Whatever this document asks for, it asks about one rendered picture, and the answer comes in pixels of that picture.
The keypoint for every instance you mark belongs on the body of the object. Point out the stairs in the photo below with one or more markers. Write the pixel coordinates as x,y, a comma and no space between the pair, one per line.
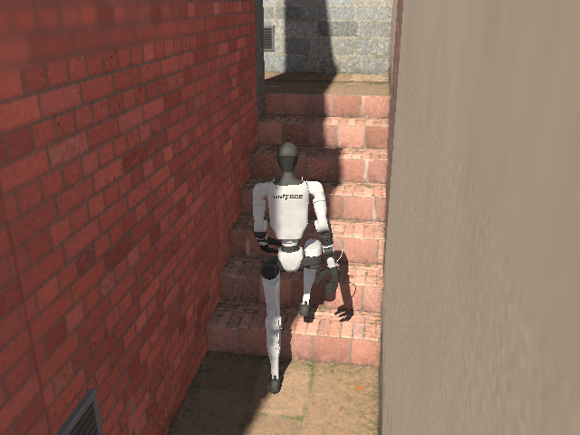
342,142

